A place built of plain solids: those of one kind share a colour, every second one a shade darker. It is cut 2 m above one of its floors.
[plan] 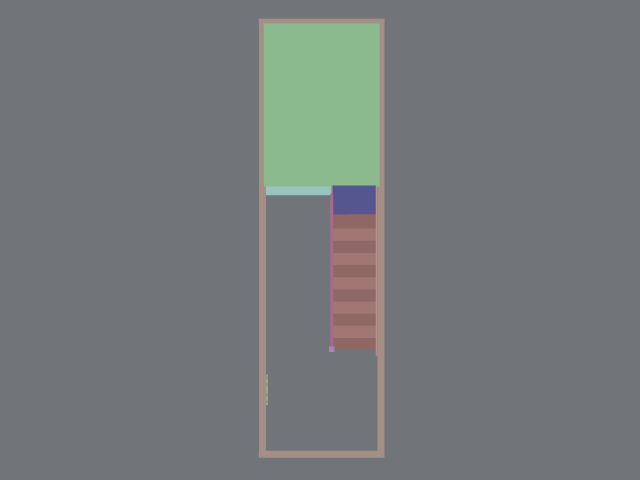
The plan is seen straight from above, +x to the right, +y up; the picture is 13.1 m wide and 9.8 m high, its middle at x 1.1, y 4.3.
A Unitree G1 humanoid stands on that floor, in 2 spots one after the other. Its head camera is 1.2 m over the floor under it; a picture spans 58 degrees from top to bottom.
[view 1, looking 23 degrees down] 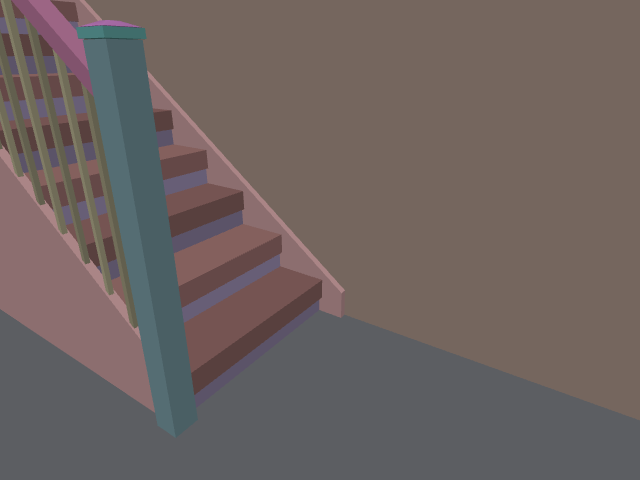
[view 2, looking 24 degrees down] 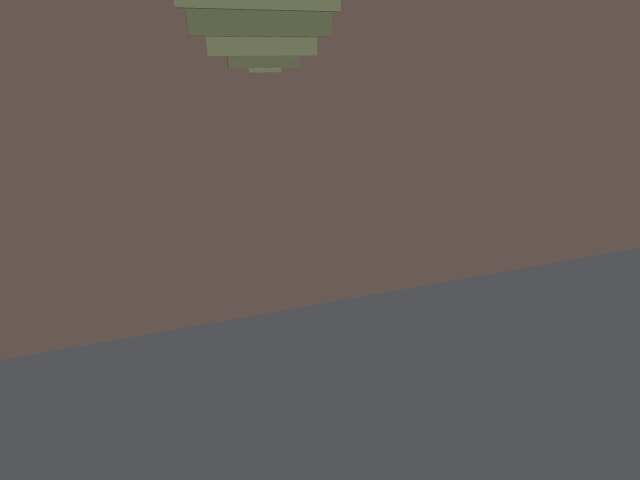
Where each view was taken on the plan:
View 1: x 0.66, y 1.00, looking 34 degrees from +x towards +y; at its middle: wall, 2.11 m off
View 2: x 1.80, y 0.89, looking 162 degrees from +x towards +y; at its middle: wall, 2.07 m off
